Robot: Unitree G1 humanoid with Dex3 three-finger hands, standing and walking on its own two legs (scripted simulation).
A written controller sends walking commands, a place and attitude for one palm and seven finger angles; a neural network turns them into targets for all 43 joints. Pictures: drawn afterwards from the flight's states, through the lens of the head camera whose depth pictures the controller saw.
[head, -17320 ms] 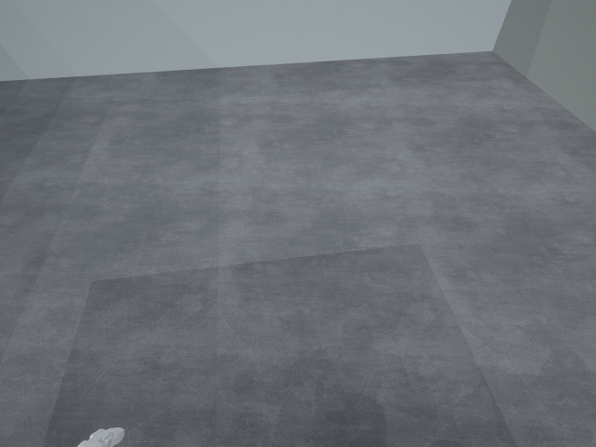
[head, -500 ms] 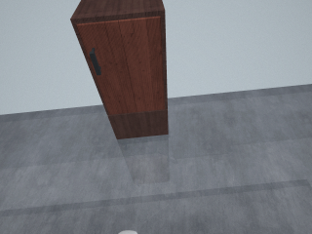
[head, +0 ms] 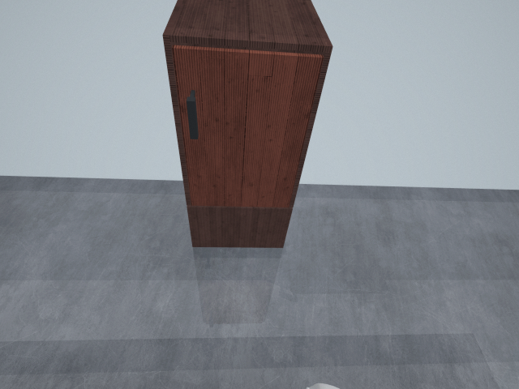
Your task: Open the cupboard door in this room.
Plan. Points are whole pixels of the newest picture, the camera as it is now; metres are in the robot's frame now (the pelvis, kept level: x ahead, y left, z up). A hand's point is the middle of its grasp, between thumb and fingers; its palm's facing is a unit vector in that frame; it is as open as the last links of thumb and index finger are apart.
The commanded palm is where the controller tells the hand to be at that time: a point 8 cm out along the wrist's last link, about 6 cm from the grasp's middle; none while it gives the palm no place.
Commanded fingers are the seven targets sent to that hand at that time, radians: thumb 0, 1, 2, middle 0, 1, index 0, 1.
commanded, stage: take the last steps up to it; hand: left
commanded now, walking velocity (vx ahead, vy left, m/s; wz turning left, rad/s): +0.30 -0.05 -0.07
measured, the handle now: (193, 114) +0.78 +0.24 -0.03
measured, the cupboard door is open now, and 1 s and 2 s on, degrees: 0 0 0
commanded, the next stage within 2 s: come to a stop and stand still in 0.42 s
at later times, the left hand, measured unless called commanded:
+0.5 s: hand (197, 313) +0.30 +0.14 -0.18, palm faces -0.01 -0.98 -0.20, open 7.2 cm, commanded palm none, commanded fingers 0.00 0.90 0.90 -0.20 -0.30 -0.20 -0.30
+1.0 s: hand (184, 301) +0.32 +0.17 -0.18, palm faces -0.01 -0.96 -0.28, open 7.4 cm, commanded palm none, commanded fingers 0.00 0.90 0.90 -0.20 -0.30 -0.20 -0.30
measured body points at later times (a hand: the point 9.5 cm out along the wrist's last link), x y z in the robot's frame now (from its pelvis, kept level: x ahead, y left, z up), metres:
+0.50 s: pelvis +0.21 -0.03 -0.01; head +0.24 -0.03 +0.43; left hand +0.30 +0.19 -0.16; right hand +0.15 -0.25 -0.17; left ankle +0.14 +0.09 -0.65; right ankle +0.24 -0.12 -0.74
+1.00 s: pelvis +0.25 -0.04 -0.02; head +0.30 -0.05 +0.43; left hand +0.32 +0.22 -0.16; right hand +0.34 -0.27 -0.17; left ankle +0.35 +0.11 -0.74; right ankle +0.22 -0.16 -0.70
